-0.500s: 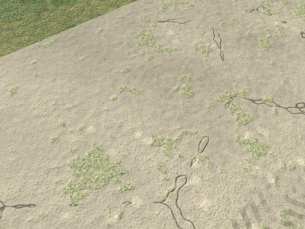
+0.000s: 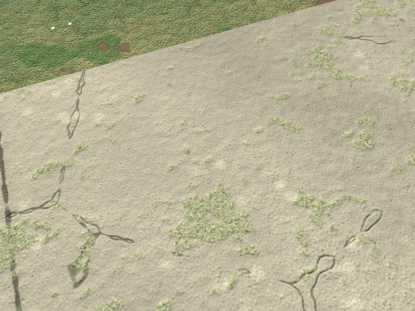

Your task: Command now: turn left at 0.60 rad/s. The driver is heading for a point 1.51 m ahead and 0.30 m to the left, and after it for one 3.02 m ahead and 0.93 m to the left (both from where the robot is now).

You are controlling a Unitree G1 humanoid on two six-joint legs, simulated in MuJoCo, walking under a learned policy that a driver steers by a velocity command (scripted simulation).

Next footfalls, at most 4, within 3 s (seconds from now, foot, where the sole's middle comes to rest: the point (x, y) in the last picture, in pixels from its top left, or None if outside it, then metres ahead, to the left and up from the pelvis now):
0.14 left None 0.03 0.15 -0.78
0.62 right None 0.27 -0.03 -0.78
1.12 left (135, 285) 0.52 0.29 -0.78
1.52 right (199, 244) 0.66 0.09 -0.78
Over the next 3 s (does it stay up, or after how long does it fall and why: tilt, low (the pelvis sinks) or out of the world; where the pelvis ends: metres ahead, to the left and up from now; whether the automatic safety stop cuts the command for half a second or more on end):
stays up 0.82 0.28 -0.01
